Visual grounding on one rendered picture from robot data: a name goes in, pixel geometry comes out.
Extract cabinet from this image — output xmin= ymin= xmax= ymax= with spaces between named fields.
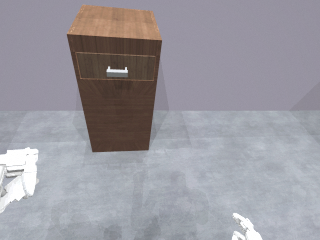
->
xmin=67 ymin=4 xmax=162 ymax=153

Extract robot right hand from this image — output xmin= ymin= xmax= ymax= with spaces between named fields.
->
xmin=232 ymin=213 xmax=262 ymax=240

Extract robot left hand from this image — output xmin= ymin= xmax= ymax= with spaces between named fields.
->
xmin=0 ymin=147 xmax=39 ymax=214

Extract drawer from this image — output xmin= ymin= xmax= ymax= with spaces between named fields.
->
xmin=76 ymin=52 xmax=155 ymax=80

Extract handle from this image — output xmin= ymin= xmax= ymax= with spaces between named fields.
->
xmin=106 ymin=66 xmax=128 ymax=78

